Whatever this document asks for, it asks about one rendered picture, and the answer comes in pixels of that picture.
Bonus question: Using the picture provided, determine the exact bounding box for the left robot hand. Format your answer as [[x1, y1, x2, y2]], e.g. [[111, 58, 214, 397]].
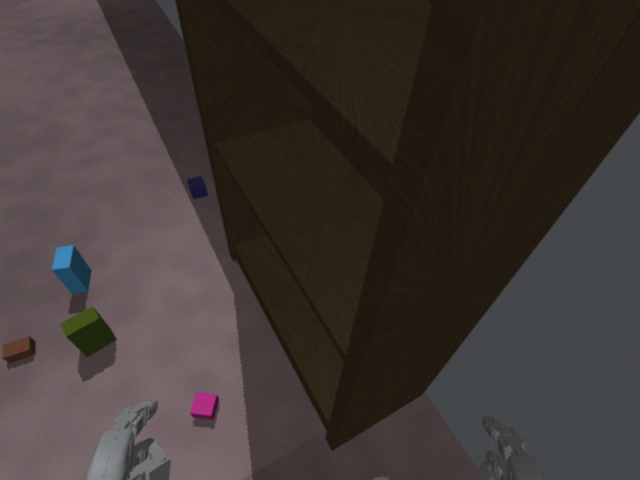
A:
[[85, 399, 171, 480]]

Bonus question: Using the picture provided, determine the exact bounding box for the right robot hand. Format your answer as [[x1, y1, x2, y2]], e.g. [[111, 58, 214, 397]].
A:
[[478, 416, 545, 480]]

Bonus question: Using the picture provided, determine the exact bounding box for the bookshelf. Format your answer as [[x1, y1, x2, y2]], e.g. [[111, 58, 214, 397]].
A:
[[175, 0, 640, 451]]

